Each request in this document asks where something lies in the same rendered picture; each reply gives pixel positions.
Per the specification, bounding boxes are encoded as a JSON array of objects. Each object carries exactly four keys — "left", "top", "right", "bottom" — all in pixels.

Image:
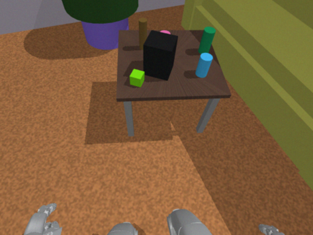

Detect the left robot hand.
[{"left": 24, "top": 203, "right": 62, "bottom": 235}]

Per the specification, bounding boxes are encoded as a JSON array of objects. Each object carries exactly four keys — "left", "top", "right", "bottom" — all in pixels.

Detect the coffee table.
[{"left": 116, "top": 30, "right": 231, "bottom": 137}]

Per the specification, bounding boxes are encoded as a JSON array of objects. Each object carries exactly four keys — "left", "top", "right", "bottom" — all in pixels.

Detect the sofa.
[{"left": 181, "top": 0, "right": 313, "bottom": 191}]

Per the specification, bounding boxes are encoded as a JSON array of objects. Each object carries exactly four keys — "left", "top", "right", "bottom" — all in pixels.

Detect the right robot hand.
[{"left": 258, "top": 224, "right": 284, "bottom": 235}]

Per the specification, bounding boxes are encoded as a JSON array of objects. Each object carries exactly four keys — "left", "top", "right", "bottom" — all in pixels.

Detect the potted plant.
[{"left": 62, "top": 0, "right": 138, "bottom": 50}]

